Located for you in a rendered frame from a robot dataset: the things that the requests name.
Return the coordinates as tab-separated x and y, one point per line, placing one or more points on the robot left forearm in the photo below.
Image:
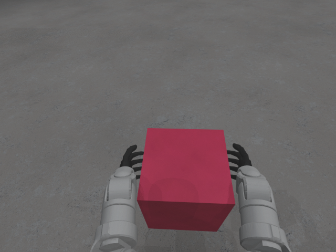
117	226

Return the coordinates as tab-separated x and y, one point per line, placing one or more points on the carton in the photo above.
185	181

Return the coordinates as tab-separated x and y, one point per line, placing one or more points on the robot right forearm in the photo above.
260	228

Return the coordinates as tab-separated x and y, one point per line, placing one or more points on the left robot hand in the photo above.
128	156

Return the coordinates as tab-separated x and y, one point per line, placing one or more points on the right robot hand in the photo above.
242	156

